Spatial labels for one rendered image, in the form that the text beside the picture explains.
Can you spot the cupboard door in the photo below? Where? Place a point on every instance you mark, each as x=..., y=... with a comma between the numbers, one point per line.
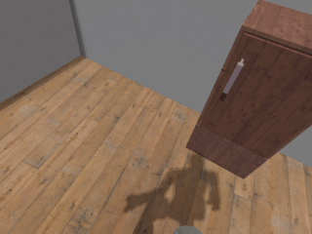
x=269, y=102

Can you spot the handle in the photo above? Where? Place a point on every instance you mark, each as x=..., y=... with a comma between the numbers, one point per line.
x=233, y=77

